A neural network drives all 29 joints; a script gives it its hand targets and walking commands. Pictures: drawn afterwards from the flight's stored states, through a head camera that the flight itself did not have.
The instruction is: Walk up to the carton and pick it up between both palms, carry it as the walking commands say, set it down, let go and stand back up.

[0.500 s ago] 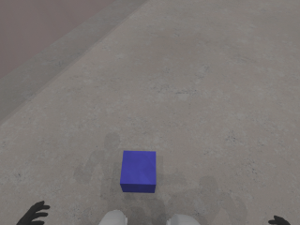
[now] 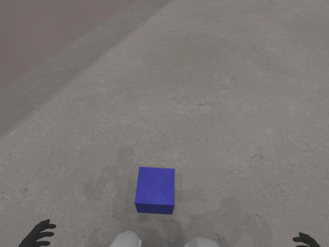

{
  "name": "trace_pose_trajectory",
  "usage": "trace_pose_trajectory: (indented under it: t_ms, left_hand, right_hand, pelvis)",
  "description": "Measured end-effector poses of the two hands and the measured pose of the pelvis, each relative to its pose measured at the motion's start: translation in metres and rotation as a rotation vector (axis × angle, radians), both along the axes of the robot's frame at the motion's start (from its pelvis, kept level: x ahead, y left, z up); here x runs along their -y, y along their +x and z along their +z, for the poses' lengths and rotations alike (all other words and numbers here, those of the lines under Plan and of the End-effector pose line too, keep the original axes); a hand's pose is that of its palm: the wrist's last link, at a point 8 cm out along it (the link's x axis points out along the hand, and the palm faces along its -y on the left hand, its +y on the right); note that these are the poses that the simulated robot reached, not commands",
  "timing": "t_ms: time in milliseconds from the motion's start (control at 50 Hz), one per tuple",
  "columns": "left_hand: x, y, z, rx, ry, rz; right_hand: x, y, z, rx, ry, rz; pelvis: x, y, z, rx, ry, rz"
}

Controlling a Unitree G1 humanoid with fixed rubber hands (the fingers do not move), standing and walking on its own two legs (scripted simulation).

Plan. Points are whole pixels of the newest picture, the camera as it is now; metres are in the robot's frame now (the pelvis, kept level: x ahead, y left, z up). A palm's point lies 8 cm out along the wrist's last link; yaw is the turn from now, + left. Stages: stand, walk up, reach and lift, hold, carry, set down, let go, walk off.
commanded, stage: walk up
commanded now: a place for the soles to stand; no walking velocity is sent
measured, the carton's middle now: (155, 190) +0.44 +0.04 -0.65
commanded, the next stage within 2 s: reach and lift in 0.20 s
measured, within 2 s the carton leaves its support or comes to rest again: neither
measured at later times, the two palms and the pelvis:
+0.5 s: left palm (53, 230) +0.16 +0.28 -0.09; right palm (285, 235) +0.15 -0.27 -0.06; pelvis -0.01 +0.00 +0.01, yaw -1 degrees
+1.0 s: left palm (65, 196) +0.23 +0.26 -0.05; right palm (256, 187) +0.25 -0.22 -0.03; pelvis +0.01 +0.00 +0.01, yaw -1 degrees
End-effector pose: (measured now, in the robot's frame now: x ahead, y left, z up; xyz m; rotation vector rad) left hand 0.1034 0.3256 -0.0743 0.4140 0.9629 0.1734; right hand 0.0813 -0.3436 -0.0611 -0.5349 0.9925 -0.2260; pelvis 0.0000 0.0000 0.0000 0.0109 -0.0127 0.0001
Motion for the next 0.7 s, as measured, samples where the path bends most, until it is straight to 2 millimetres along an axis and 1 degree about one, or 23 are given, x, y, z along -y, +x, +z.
trace_pose_trajectory:
  t_ms: [60,120,180,240,280,360,400,460,540,580,640,700]
  left_hand:
    - [0.006,0.0,-0.001,0.002,-0.004,-0.007]
    - [0.008,0.0,0.0,0.009,-0.002,-0.005]
    - [0.003,-0.003,0.003,0.01,0.003,0.004]
    - [-0.002,-0.003,0.0,0.002,-0.004,0.022]
    - [0.005,0.006,-0.004,0.008,-0.04,0.036]
    - [0.028,0.034,-0.008,0.06,-0.118,0.03]
    - [0.035,0.045,-0.008,0.079,-0.143,0.039]
    - [0.04,0.052,-0.01,0.072,-0.164,0.067]
    - [0.042,0.054,-0.012,0.054,-0.176,0.103]
    - [0.041,0.057,-0.011,0.056,-0.175,0.114]
    - [0.038,0.066,-0.008,0.075,-0.17,0.125]
    - [0.038,0.079,-0.003,0.103,-0.17,0.119]
  right_hand:
    - [0.006,-0.005,0.001,-0.002,-0.004,-0.009]
    - [0.008,-0.005,0.0,-0.002,-0.001,-0.013]
    - [0.003,-0.001,-0.001,-0.004,0.004,-0.002]
    - [-0.004,0.004,0.0,-0.007,-0.003,0.009]
    - [-0.016,0.017,0.003,0.024,0.001,-0.002]
    - [-0.047,0.056,0.012,0.114,0.061,0.032]
    - [-0.059,0.067,0.013,0.119,0.083,0.059]
    - [-0.069,0.069,0.008,0.08,0.109,0.061]
    - [-0.072,0.066,0.002,0.035,0.125,0.037]
    - [-0.073,0.068,0.001,0.033,0.128,0.037]
    - [-0.074,0.076,0.003,0.051,0.128,0.044]
    - [-0.076,0.089,0.006,0.082,0.132,0.046]
  pelvis:
    - [0.005,-0.002,0.0,0.002,-0.002,-0.007]
    - [0.007,-0.003,0.0,0.01,0.003,-0.006]
    - [0.003,-0.003,0.0,0.006,0.004,0.005]
    - [-0.002,-0.002,0.0,0.005,-0.003,0.005]
    - [-0.003,-0.003,0.003,0.001,-0.013,-0.007]
    - [-0.005,-0.009,0.005,0.004,-0.029,-0.022]
    - [-0.005,-0.01,0.005,0.007,-0.03,-0.025]
    - [-0.005,-0.009,0.005,0.005,-0.03,-0.026]
    - [-0.004,-0.006,0.005,0.001,-0.029,-0.026]
    - [-0.004,-0.005,0.005,-0.001,-0.029,-0.027]
    - [-0.004,-0.003,0.005,-0.004,-0.028,-0.027]
    - [-0.003,-0.001,0.005,-0.006,-0.028,-0.027]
